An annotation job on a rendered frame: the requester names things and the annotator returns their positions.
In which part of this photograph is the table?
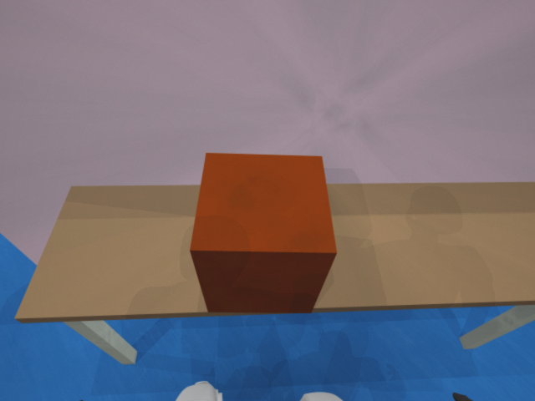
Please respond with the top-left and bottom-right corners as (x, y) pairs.
(14, 182), (535, 364)

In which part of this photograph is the robot left thigh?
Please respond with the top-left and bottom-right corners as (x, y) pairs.
(176, 383), (222, 401)

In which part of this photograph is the carton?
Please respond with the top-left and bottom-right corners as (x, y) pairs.
(190, 153), (337, 313)

